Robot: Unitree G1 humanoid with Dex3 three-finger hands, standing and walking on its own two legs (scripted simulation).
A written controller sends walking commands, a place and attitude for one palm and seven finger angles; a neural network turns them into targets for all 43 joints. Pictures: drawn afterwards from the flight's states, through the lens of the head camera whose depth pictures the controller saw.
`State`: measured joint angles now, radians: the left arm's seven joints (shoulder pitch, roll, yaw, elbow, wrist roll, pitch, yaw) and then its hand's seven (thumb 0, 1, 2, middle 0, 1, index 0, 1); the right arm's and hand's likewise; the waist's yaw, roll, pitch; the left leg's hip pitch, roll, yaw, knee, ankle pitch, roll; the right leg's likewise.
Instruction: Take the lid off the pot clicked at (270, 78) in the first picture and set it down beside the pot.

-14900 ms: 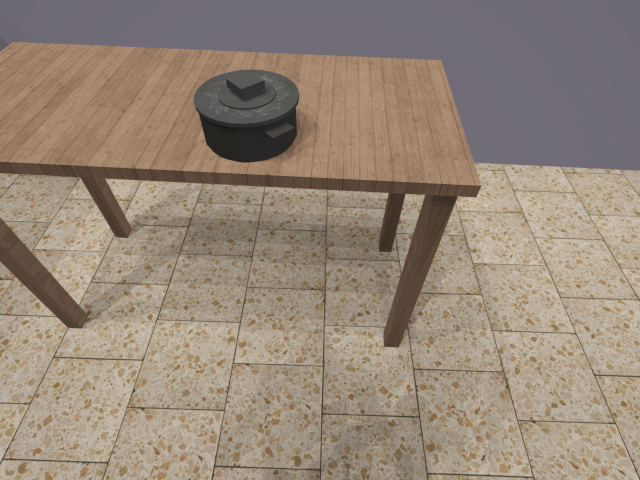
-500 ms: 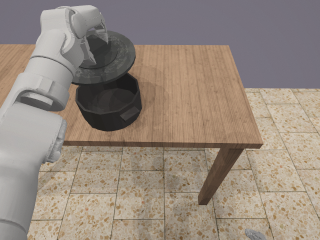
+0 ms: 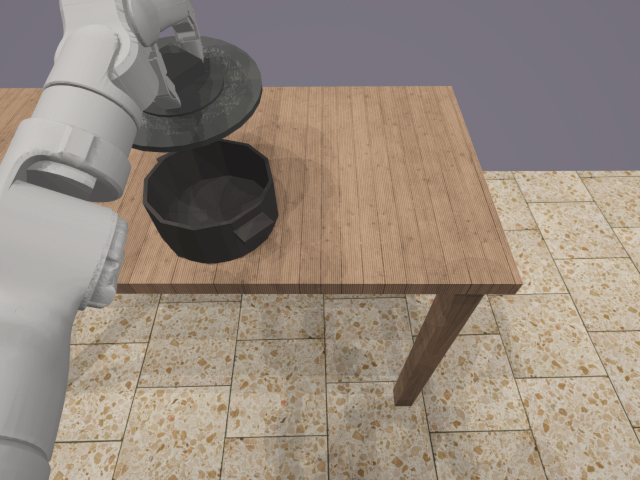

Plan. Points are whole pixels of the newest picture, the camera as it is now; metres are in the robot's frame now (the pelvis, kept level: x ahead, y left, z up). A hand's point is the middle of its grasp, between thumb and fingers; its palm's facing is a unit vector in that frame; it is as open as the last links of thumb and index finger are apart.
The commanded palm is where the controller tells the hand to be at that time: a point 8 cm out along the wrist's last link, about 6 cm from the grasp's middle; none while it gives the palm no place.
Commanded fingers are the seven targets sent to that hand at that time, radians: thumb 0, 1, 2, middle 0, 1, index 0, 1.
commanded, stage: move the lid sideways beside the pot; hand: left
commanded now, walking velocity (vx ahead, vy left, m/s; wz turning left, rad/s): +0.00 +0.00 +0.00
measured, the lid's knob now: (171, 68) +0.53 +0.15 +0.24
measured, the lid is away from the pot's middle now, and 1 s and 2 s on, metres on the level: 0.01 0.11 0.22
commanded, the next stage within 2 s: none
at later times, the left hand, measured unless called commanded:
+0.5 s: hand (106, 77) +0.49 +0.21 +0.25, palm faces -0.26 -0.08 -0.96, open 9.2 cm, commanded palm +0.49 +0.21 +0.32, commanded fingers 0.00 0.48 1.03 -0.75 -1.11 -0.71 -1.06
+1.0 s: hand (62, 77) +0.49 +0.26 +0.25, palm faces -0.26 -0.08 -0.96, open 9.2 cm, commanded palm +0.49 +0.26 +0.32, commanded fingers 0.00 0.48 1.03 -0.75 -1.11 -0.71 -1.06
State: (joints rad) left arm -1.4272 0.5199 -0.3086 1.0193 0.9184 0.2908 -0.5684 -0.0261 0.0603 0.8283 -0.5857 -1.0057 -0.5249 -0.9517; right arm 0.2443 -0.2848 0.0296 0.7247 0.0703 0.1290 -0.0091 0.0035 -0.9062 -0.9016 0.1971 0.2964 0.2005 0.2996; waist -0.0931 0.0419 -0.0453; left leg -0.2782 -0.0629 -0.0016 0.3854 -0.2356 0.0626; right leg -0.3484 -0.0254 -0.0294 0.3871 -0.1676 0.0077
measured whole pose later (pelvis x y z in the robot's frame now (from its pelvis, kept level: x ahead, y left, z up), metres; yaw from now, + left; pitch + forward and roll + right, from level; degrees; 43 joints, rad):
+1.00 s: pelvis +0.01 +0.01 +0.00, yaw +0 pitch +8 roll -1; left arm -1.34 0.75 -0.21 0.98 0.94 0.13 -0.59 -0.03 0.06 0.83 -0.59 -1.01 -0.53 -0.95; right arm 0.24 -0.28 0.04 0.70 0.09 0.18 -0.02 0.00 -0.91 -0.90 0.20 0.30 0.20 0.30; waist -0.09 0.03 -0.03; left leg -0.30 -0.06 0.00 0.41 -0.25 0.07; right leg -0.35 -0.02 -0.03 0.37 -0.16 0.02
